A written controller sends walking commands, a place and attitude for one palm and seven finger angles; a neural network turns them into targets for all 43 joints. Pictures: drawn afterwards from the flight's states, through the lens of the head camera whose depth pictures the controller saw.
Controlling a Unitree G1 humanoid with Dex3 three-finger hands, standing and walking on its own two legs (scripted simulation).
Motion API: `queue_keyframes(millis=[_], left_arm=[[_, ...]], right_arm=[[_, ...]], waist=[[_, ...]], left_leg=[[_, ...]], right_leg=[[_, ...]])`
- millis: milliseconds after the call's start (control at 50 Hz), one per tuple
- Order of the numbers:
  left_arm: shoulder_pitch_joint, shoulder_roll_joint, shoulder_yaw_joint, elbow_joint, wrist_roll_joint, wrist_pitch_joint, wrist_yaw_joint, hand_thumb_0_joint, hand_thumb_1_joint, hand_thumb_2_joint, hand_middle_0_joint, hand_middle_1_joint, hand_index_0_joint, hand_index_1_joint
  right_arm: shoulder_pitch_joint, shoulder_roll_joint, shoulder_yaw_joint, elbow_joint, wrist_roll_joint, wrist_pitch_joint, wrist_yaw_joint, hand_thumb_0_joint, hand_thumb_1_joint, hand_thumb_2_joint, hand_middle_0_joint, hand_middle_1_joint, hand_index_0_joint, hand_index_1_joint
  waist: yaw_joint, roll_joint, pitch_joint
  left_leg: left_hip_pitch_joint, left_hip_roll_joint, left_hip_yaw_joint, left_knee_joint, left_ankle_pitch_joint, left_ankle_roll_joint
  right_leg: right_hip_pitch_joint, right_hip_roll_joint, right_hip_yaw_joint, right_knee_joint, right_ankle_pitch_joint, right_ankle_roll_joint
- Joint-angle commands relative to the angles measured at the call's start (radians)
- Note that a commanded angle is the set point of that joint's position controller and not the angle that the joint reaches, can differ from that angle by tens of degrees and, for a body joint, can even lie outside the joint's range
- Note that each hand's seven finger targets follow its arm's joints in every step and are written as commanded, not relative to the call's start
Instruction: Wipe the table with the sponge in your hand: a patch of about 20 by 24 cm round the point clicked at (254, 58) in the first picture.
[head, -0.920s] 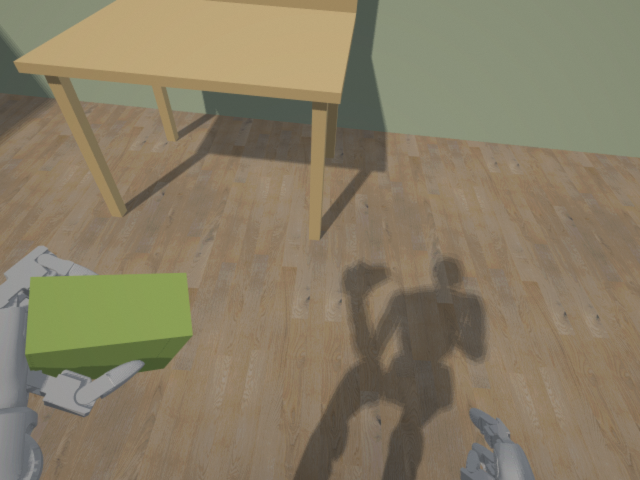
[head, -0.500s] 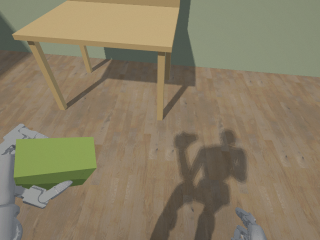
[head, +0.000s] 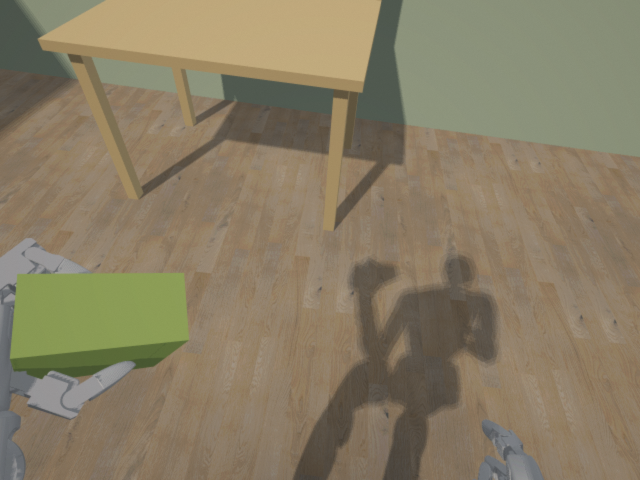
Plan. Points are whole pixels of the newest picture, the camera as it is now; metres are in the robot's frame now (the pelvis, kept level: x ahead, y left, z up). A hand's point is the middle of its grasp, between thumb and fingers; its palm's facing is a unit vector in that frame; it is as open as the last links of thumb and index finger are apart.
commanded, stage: walk to a spot facing it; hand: left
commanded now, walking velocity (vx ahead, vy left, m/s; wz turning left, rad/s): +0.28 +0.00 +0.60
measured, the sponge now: (123, 328) +0.23 +0.20 +0.15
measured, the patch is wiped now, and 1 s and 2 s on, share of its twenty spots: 0.00 0.00 0.00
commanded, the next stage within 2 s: none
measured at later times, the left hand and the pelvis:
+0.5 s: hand (29, 351) +0.19 +0.26 +0.17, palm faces +0.61 -0.63 -0.48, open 10.3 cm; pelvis +0.07 -0.04 +0.01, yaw +19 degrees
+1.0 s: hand (48, 312) +0.22 +0.25 +0.18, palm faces +0.82 -0.39 -0.41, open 10.3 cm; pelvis +0.18 -0.06 -0.01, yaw +34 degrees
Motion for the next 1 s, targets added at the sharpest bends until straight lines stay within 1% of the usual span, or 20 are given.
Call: queue_keyframes(millis=[0, 40, 180, 200, 220, 240, 260, 300, 400, 520, 560, 600, 640, 760, 860, 880, 900, 920, 960, 980], left_arm=[[-0.126, 0.136, 0.122, -0.254, -0.001, -0.07, 0.02, 0.0, 0.1, 1.3, -1.2, -1.6, -1.2, -1.6], [-0.128, 0.138, 0.117, -0.248, 0.005, -0.08, 0.01, 0.0, 0.1, 1.3, -1.2, -1.6, -1.2, -1.6], [-0.012, 0.111, 0.099, -0.258, -0.031, -0.063, -0.017, 0.0, 0.1, 1.3, -1.2, -1.6, -1.2, -1.6], [-0.01, 0.121, 0.107, -0.239, -0.03, -0.058, -0.021, 0.0, 0.1, 1.3, -1.2, -1.6, -1.2, -1.6], [-0.022, 0.138, 0.116, -0.223, -0.025, -0.055, -0.02, 0.0, 0.1, 1.3, -1.2, -1.6, -1.2, -1.6], [-0.059, 0.188, 0.142, -0.202, -0.032, -0.051, -0.014, 0.0, 0.1, 1.3, -1.2, -1.6, -1.2, -1.6], [-0.099, 0.193, 0.159, -0.182, -0.051, -0.056, -0.004, 0.0, 0.1, 1.3, -1.2, -1.6, -1.2, -1.6], [-0.068, 0.167, 0.143, -0.132, -0.027, -0.058, -0.005, 0.0, 0.1, 1.3, -1.2, -1.6, -1.2, -1.6], [-0.138, 0.182, 0.137, -0.163, -0.007, -0.096, -0.003, 0.0, 0.1, 1.3, -1.2, -1.6, -1.2, -1.6], [-0.133, 0.169, 0.121, -0.252, -0.017, -0.08, 0.043, 0.0, 0.1, 1.3, -1.2, -1.6, -1.2, -1.6], [-0.119, 0.155, 0.107, -0.264, -0.024, -0.088, 0.048, 0.0, 0.1, 1.3, -1.2, -1.6, -1.2, -1.6], [-0.154, 0.181, 0.135, -0.346, -0.03, -0.107, 0.056, 0.0, 0.1, 1.3, -1.2, -1.6, -1.2, -1.6], [-0.156, 0.201, 0.159, -0.166, -0.015, -0.086, 0.017, 0.0, 0.1, 1.3, -1.2, -1.6, -1.2, -1.6], [-0.079, 0.159, 0.177, -0.28, -0.036, -0.119, 0.006, 0.0, 0.1, 1.3, -1.2, -1.6, -1.2, -1.6], [-0.138, 0.096, 0.099, -0.145, -0.022, -0.097, -0.001, 0.0, 0.1, 1.3, -1.2, -1.6, -1.2, -1.6], [-0.175, 0.105, 0.09, -0.119, -0.015, -0.084, 0.001, 0.0, 0.1, 1.3, -1.2, -1.6, -1.2, -1.6], [-0.189, 0.152, 0.115, -0.104, -0.007, -0.071, 0.009, 0.0, 0.1, 1.3, -1.2, -1.6, -1.2, -1.6], [-0.22, 0.195, 0.128, -0.108, -0.015, -0.063, 0.016, 0.0, 0.1, 1.3, -1.2, -1.6, -1.2, -1.6], [-0.304, 0.182, 0.109, -0.127, -0.007, -0.078, 0.008, 0.0, 0.1, 1.3, -1.2, -1.6, -1.2, -1.6], [-0.269, 0.18, 0.108, -0.112, -0.006, -0.086, 0.003, 0.0, 0.1, 1.3, -1.2, -1.6, -1.2, -1.6]], right_arm=[[-0.101, -0.12, -0.039, -0.151, -0.01, -0.061, -0.018, 0.0, -0.9, -0.9, 0.2, 0.3, 0.2, 0.3], [-0.077, -0.109, -0.047, -0.131, -0.021, -0.082, -0.012, 0.0, -0.9, -0.9, 0.2, 0.3, 0.2, 0.3], [-0.1, -0.091, -0.039, -0.114, -0.017, -0.077, 0.015, 0.0, -0.9, -0.9, 0.2, 0.3, 0.2, 0.3], [-0.105, -0.082, -0.034, -0.109, -0.014, -0.068, 0.016, 0.0, -0.9, -0.9, 0.2, 0.3, 0.2, 0.3], [-0.102, -0.062, -0.032, -0.108, -0.009, -0.061, 0.016, 0.0, -0.9, -0.9, 0.2, 0.3, 0.2, 0.3], [-0.112, -0.048, -0.035, -0.118, -0.001, -0.049, 0.015, 0.0, -0.9, -0.9, 0.2, 0.3, 0.2, 0.3], [-0.129, -0.083, -0.045, -0.102, -0.01, -0.047, 0.009, 0.0, -0.9, -0.9, 0.2, 0.3, 0.2, 0.3], [-0.12, -0.083, -0.05, -0.096, -0.014, -0.051, 0.005, 0.0, -0.9, -0.9, 0.2, 0.3, 0.2, 0.3], [-0.149, -0.061, -0.031, -0.122, -0.018, -0.028, -0.012, 0.0, -0.9, -0.9, 0.2, 0.3, 0.2, 0.3], [-0.108, -0.052, -0.045, -0.173, -0.005, -0.05, -0.013, 0.0, -0.9, -0.9, 0.2, 0.3, 0.2, 0.3], [-0.077, -0.068, -0.058, -0.181, 0.002, -0.047, -0.021, 0.0, -0.9, -0.9, 0.2, 0.3, 0.2, 0.3], [-0.086, -0.088, -0.048, -0.192, 0.006, -0.05, -0.001, 0.0, -0.9, -0.9, 0.2, 0.3, 0.2, 0.3], [-0.109, -0.121, -0.064, -0.15, 0.012, -0.049, 0.017, 0.0, -0.9, -0.9, 0.2, 0.3, 0.2, 0.3], [-0.142, -0.091, -0.053, -0.149, 0.021, -0.067, 0.01, 0.0, -0.9, -0.9, 0.2, 0.3, 0.2, 0.3], [-0.124, -0.082, -0.045, -0.13, 0.015, -0.078, -0.009, 0.0, -0.9, -0.9, 0.2, 0.3, 0.2, 0.3], [-0.117, -0.068, -0.043, -0.121, 0.017, -0.075, -0.013, 0.0, -0.9, -0.9, 0.2, 0.3, 0.2, 0.3], [-0.13, -0.042, -0.039, -0.129, 0.015, -0.072, -0.011, 0.0, -0.9, -0.9, 0.2, 0.3, 0.2, 0.3], [-0.187, -0.079, -0.041, -0.135, 0.006, -0.086, -0.015, 0.0, -0.9, -0.9, 0.2, 0.3, 0.2, 0.3], [-0.149, -0.078, -0.035, -0.092, -0.006, -0.084, -0.009, 0.0, -0.9, -0.9, 0.2, 0.3, 0.2, 0.3], [-0.148, -0.078, -0.029, -0.081, -0.005, -0.072, -0.009, 0.0, -0.9, -0.9, 0.2, 0.3, 0.2, 0.3]], waist=[[-0.002, 0.301, -0.037], [-0.006, 0.259, -0.049], [0.025, 0.26, -0.135], [0.035, 0.202, -0.137], [0.038, 0.038, -0.141], [0.038, -0.236, -0.099], [0.03, -0.18, -0.079], [0.011, -0.102, -0.06], [0.029, -0.12, 0.014], [0.037, -0.16, -0.14], [-0.023, -0.029, -0.247], [0.0, 0.287, -0.299], [0.002, 0.081, -0.126], [0.048, 0.285, -0.042], [0.053, 0.169, -0.067], [0.057, 0.015, -0.054], [0.069, -0.326, -0.029], [0.084, -0.353, 0.019], [0.037, -0.151, -0.012], [0.042, -0.111, 0.009]], left_leg=[[-0.123, 0.249, -0.462, -0.414, -0.47, 0.154], [0.043, 0.269, -0.541, -0.396, -0.257, 0.186], [0.017, 0.145, -0.316, -0.26, 0.068, 0.124], [-0.104, 0.124, -0.26, -0.199, 0.035, 0.098], [-0.284, 0.072, -0.133, -0.038, -0.086, 0.051], [-0.47, -0.023, 0.06, 0.294, -0.243, -0.017], [-0.474, 0.011, 0.04, 0.511, -0.263, -0.038], [-0.447, 0.08, 0.035, 0.606, -0.138, -0.048], [-0.333, 0.117, 0.172, 0.371, -0.096, -0.045], [0.051, -0.043, 0.397, -0.055, -0.021, -0.001], [0.446, 0.015, 0.294, -0.154, 0.134, 0.051], [0.632, 0.479, -0.479, -0.222, 0.541, 0.323], [0.359, 0.458, -0.375, -0.304, 0.234, 0.28], [-0.135, 0.275, -0.012, -0.42, -0.334, 0.159], [-0.186, 0.204, 0.068, -0.16, -0.47, 0.087], [-0.208, 0.141, 0.119, 0.077, -0.435, 0.056], [-0.361, 0.031, 0.187, 0.412, -0.377, 0.008], [-0.457, 0.039, 0.075, 0.629, -0.327, -0.008], [-0.432, 0.096, 0.022, 0.716, -0.213, -0.026], [-0.399, 0.114, 0.036, 0.7, -0.163, -0.035]], right_leg=[[0.002, 0.057, 0.007, 0.237, -0.262, 0.012], [-0.12, 0.05, 0.062, 0.274, -0.265, 0.012], [0.18, 0.076, -0.01, -0.126, -0.171, 0.008], [0.322, 0.024, 0.024, -0.237, -0.095, -0.016], [0.479, -0.135, 0.157, -0.322, -0.059, -0.073], [0.497, -0.396, 0.482, -0.404, -0.078, -0.169], [0.416, -0.455, 0.465, -0.389, 0.032, -0.185], [0.358, -0.379, 0.288, -0.326, 0.151, -0.168], [0.303, -0.302, -0.003, -0.297, 0.585, -0.115], [0.312, -0.257, -0.143, 0.029, 0.898, -0.077], [0.067, -0.216, -0.171, 0.389, 0.678, -0.006], [-0.314, -0.005, -0.023, 0.828, -0.348, 0.033], [-0.367, -0.097, 0.095, 0.8, -0.258, 0.022], [0.023, -0.094, -0.054, 0.324, -0.068, 0.037], [0.255, -0.003, -0.157, 0.02, -0.063, 0.051], [0.238, -0.072, -0.038, -0.118, -0.176, 0.02], [0.254, -0.312, 0.397, -0.345, -0.31, -0.088], [0.246, -0.46, 0.655, -0.442, -0.181, -0.174], [0.249, -0.448, 0.576, -0.399, -0.091, -0.203], [0.226, -0.401, 0.436, -0.373, 0.001, -0.184]])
